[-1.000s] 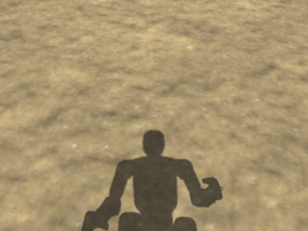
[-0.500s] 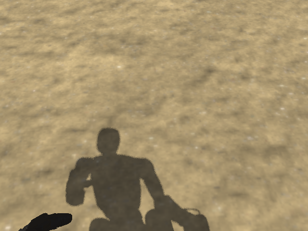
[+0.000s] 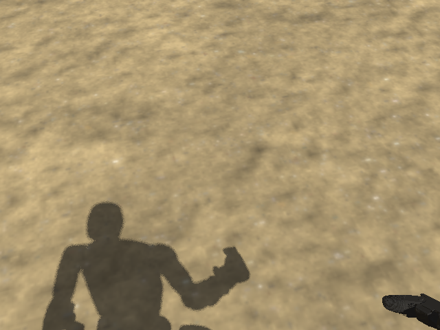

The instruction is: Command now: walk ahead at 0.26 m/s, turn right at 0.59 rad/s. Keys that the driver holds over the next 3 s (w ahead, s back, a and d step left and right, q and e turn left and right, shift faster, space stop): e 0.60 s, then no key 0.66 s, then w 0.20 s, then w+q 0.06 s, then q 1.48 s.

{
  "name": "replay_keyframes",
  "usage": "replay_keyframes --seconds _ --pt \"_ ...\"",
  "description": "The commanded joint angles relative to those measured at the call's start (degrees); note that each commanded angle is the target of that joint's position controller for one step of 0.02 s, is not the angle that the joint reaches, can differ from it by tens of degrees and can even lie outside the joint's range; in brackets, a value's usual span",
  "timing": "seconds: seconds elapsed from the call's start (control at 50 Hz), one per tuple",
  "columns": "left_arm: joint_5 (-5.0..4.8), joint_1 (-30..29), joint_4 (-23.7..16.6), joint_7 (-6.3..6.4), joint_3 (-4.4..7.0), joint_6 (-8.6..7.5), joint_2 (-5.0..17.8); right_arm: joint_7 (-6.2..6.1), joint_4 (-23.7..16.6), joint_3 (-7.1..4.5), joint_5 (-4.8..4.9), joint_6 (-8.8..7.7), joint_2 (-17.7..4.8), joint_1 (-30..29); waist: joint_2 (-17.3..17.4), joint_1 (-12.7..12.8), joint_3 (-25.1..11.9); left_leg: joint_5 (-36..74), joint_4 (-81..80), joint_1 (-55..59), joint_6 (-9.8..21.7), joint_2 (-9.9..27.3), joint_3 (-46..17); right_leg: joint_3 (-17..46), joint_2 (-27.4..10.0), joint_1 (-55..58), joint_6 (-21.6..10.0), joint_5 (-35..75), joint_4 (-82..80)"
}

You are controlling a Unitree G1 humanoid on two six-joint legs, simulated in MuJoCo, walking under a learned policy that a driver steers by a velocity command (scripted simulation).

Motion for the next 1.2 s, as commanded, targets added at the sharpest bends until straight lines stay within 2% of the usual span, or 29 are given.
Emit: replay_keyframes --seconds 0.02,0.04,0.08,0.1,0.14,0.2,0.34,0.36,0.38,0.4,0.42,0.44,0.46,0.48,0.5,0.56,0.64,0.74,0.8,0.82,0.84,0.86,0.88,0.94,0.98,1.0,1.02,1.12,1.2 --pt "-0.27 0.8 -5.5 0.28 1.91 0.14 9.3 -1.0 -2.6 -2.58 0.44 1.67 -7.1 10.6 8.2 -6.6 -13.4 18.9 -8.2 34.5 13.2 23.9 -25.1 -3.0 -5.1 -26.2 3.7 -0.7 24.0" --pt "0.03 -1.9 -6.2 0.47 2.09 1.04 8.9 -1.15 -2.4 -2.11 0.32 2.24 -6.0 7.9 6.1 -5.7 -8.9 21.1 -9.2 27.4 12.2 20.9 -18.6 -4.4 -6.7 -25.2 4.2 1.4 21.6" --pt "-0.21 -1.6 -6.5 0.63 1.83 2.67 6.0 -1.23 -1.6 -2.19 -0.05 2.66 -6.4 4.8 8.5 -3.1 -4.4 20.3 -12.9 16.6 10.7 16.8 -10.4 -6.9 -8.8 -19.4 4.1 4.0 14.8" --pt "-0.22 -1.5 -6.7 0.67 1.41 3.04 4.2 -1.26 -1.1 -2.53 -0.15 2.61 -7.1 4.2 9.8 -2.9 -3.9 21.8 -14.5 14.8 11.3 16.2 -8.0 -8.3 -8.6 -17.9 4.3 5.2 12.0" --pt "0.22 -3.1 -7.5 0.57 1.06 3.22 3.1 -1.53 -0.3 -3.27 0.0 2.66 -8.7 4.1 9.7 -3.1 -5.5 25.8 -15.5 16.3 12.8 17.8 -5.7 -9.0 -9.3 -17.2 4.4 8.5 6.9" --pt "0.41 -5.5 -8.1 -0.28 0.93 3.31 3.1 -2.03 0.3 -3.74 0.88 3.59 -9.7 2.4 8.3 -3.5 -8.1 23.3 -16.1 17.6 12.7 18.7 -1.5 -9.8 -10.1 -13.1 3.7 15.7 -1.5" --pt "0.39 -10.8 -10.8 -2.48 2.06 4.25 4.6 -1.38 2.3 -4.72 2.99 5.05 -12.2 2.8 8.7 -4.2 -5.1 10.4 -12.1 20.0 8.8 19.9 2.7 -14.0 -8.5 -5.7 -0.3 17.7 -19.8" --pt "0.45 -9.6 -10.4 -2.54 2.39 4.15 4.8 -1.36 2.7 -4.67 3.45 5.18 -11.9 2.8 8.1 -3.4 -5.2 9.3 -8.8 19.3 7.0 18.8 4.1 -14.9 -7.2 -2.0 -1.5 21.2 -25.3" --pt "0.66 -7.3 -9.7 -2.08 3.24 3.99 6.6 -1.14 3.9 -4.32 3.26 5.21 -10.2 5.4 5.3 -2.9 -6.1 6.8 -3.0 16.6 4.1 16.4 6.5 -13.5 -6.5 4.5 -3.4 27.1 -30.0" --pt "0.8 -3.7 -9.7 -0.95 4.99 3.73 12.7 -0.86 3.6 -3.44 1.28 5.19 -7.4 7.0 -7.1 -2.6 -8.2 -4.9 12.3 6.4 -1.0 10.6 11.5 0.2 -15.9 15.0 -7.6 46.7 -33.2" --pt "2.01 -4.1 -11.0 -0.61 5.39 3.29 17.2 -1.06 0.0 -2.39 -0.46 5.15 -5.7 5.4 -18.1 -3.2 -9.7 -31.6 27.2 -10.2 -5.0 2.4 8.7 19.1 -28.1 20.0 -20.0 54.0 -33.1" --pt "2.26 -3.2 -10.7 -1.08 4.4 2.06 13.1 -1.21 0.3 -3.33 0.25 5.17 -8.5 1.4 -9.1 0.5 -12.2 -31.5 35.4 -11.7 -4.9 2.6 -0.4 17.3 -27.0 18.3 -21.5 52.9 -33.9" --pt "2.06 -4.8 -10.2 -1.11 3.72 1.14 12.0 -1.29 0.1 -3.51 1.48 5.37 -8.8 0.9 -7.1 -1.0 -10.4 -27.2 36.8 -12.1 -4.0 3.3 -1.9 12.1 -24.2 16.2 -18.6 50.8 -33.7" --pt "1.19 -7.6 -10.1 -0.9 3.48 0.82 10.6 -1.8 1.3 -3.64 1.44 5.54 -8.5 2.2 -4.3 -2.6 -9.4 -22.9 35.0 -11.9 -3.8 4.3 -2.6 8.8 -21.2 14.3 -15.4 46.3 -33.5" --pt "0.41 -10.2 -10.5 -0.62 2.98 1.05 9.5 -2.28 1.4 -3.88 0.88 5.76 -9.2 2.2 -4.5 -3.4 -8.3 -19.9 32.7 -11.3 -4.0 4.5 -2.9 7.5 -19.9 12.1 -13.8 44.4 -33.8" --pt "1.26 -12.6 -11.0 0.09 2.54 1.68 9.1 -2.18 1.8 -3.79 1.01 6.01 -8.1 3.9 -6.2 -5.2 -9.2 -15.2 30.0 -5.3 -5.2 2.2 -2.1 5.5 -17.0 7.0 -13.6 45.2 -34.2" --pt "1.11 -12.2 -10.5 0.63 2.59 2.08 9.1 -1.88 1.5 -2.88 1.22 6.16 -6.0 3.0 -6.5 -4.0 -9.6 -13.6 18.8 -1.5 -5.7 1.6 -2.6 6.8 -16.5 6.8 -13.4 39.7 -33.2" --pt "1.53 -11.8 -9.2 -0.13 1.79 2.6 8.1 -0.91 0.7 -2.74 1.68 6.04 -6.2 2.7 -7.9 -2.4 -8.2 -14.3 9.7 5.5 -4.2 1.4 -1.6 10.5 -16.8 3.7 -13.0 34.7 -31.8" --pt "0.9 -12.9 -8.4 -0.16 0.65 2.71 5.8 -0.12 1.5 -2.39 0.99 5.24 -4.8 6.2 -6.5 -5.3 -7.0 -2.2 -7.9 15.4 -1.5 1.4 -0.5 10.1 -13.5 0.2 -9.0 29.7 -29.2" --pt "1.45 -10.7 -7.9 -0.03 0.11 2.45 4.0 -0.21 1.1 -2.67 -0.22 5.02 -7.3 7.1 -1.9 -4.3 -7.2 4.1 -10.4 19.8 0.6 7.2 -6.0 7.4 -10.1 -2.9 -5.4 22.5 -25.3" --pt "1.94 -7.2 -7.7 -0.1 -0.07 2.01 2.7 -0.47 0.6 -3.21 -1.01 5.09 -11.3 4.6 10.2 0.0 -5.9 11.0 -11.7 19.0 6.4 15.5 -15.0 -1.2 -2.8 -7.0 -1.7 10.6 -19.7" --pt "2.4 -9.4 -8.0 0.15 0.37 1.7 4.7 -0.57 0.3 -2.28 -1.37 4.83 -8.0 2.8 14.5 -1.2 -5.0 8.0 -14.8 12.5 12.6 20.1 -20.6 -3.3 -3.6 -4.0 0.6 4.7 -17.8" --pt "2.2 -10.3 -7.4 0.27 1.05 1.71 6.5 -0.67 -0.5 -1.59 -0.96 4.46 -6.2 0.2 12.7 -1.3 -3.6 5.2 -14.9 11.4 12.2 18.3 -18.6 -3.9 -5.0 -1.8 1.5 6.5 -16.4" --pt "2.46 -12.1 -6.3 0.08 0.42 2.32 3.2 -1.11 0.7 -1.61 0.81 4.06 -6.9 1.4 11.2 -2.2 -3.3 1.7 -11.9 14.0 6.1 12.0 -11.9 -4.5 -6.2 1.6 2.0 18.4 -25.4" --pt "2.29 -11.8 -5.8 -0.36 0.06 2.48 2.8 -0.84 1.2 -1.16 0.44 3.92 -6.0 3.9 8.6 -3.0 -4.0 -0.5 -10.3 13.3 3.5 9.2 -9.1 -3.8 -7.1 5.7 1.3 26.1 -27.6" --pt "2.0 -11.7 -5.2 -0.36 0.39 2.57 4.4 -0.53 1.0 -1.07 0.25 3.76 -6.0 6.1 5.9 -4.7 -4.0 -2.9 -10.7 12.2 2.4 7.4 -7.6 -3.3 -7.0 6.1 0.2 26.5 -26.0" --pt "1.85 -10.7 -4.6 -0.46 0.52 2.57 3.8 -0.4 1.1 -0.99 0.19 3.77 -6.2 5.4 5.1 -3.9 -3.7 -5.3 -10.2 12.9 1.7 6.6 -6.1 -3.3 -6.8 4.9 -0.5 24.8 -26.1" --pt "2.1 -10.5 -2.5 -0.4 0.2 1.82 2.9 -0.59 0.9 -0.51 0.45 4.37 -5.0 5.4 0.1 -4.6 -2.8 -5.3 -7.2 14.0 1.2 4.8 -3.3 -1.9 -7.5 3.4 -0.5 26.1 -28.5" --pt "1.96 -10.0 -1.1 -0.05 0.03 1.44 2.7 -0.69 1.4 -0.24 0.41 4.66 -4.4 5.9 -0.8 -4.8 -2.4 -5.5 -6.6 14.3 0.8 4.1 -2.3 -1.4 -7.7 2.7 -0.6 25.0 -29.0"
